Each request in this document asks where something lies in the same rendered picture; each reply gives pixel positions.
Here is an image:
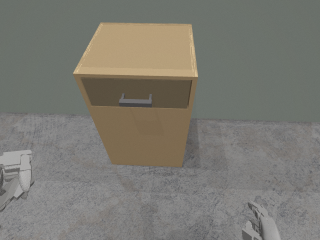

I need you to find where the handle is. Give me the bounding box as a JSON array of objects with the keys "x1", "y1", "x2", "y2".
[{"x1": 119, "y1": 93, "x2": 152, "y2": 108}]

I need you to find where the cabinet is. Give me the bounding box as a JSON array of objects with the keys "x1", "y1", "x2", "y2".
[{"x1": 73, "y1": 22, "x2": 198, "y2": 167}]

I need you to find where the right robot hand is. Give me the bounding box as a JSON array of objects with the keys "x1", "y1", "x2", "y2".
[{"x1": 242, "y1": 200, "x2": 281, "y2": 240}]

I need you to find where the drawer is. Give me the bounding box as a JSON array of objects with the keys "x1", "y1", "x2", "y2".
[{"x1": 81, "y1": 77, "x2": 191, "y2": 109}]

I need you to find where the left robot hand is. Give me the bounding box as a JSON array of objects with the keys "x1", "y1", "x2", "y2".
[{"x1": 0, "y1": 150, "x2": 35, "y2": 212}]

